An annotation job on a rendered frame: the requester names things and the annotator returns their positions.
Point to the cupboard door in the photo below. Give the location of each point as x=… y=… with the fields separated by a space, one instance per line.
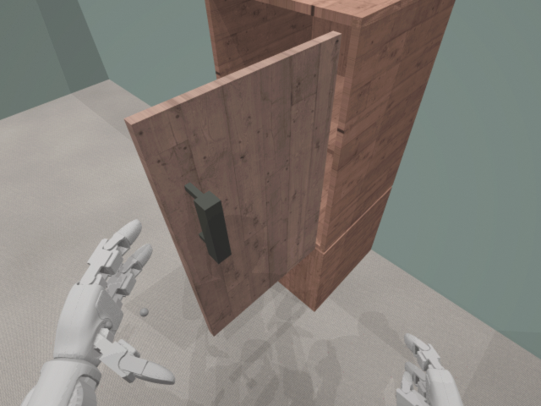
x=257 y=139

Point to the robot left hand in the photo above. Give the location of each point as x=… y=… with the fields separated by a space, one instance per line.
x=80 y=330

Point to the robot left forearm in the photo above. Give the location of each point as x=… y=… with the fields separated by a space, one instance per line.
x=65 y=382

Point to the robot right hand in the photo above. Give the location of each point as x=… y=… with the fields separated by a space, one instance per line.
x=435 y=388

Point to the handle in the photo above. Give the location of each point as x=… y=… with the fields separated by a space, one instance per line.
x=212 y=222

